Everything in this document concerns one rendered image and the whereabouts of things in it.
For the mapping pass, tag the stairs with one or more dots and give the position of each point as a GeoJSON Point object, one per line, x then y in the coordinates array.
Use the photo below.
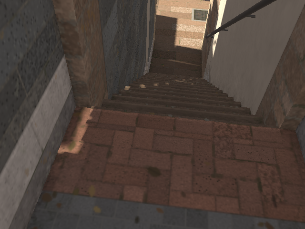
{"type": "Point", "coordinates": [238, 117]}

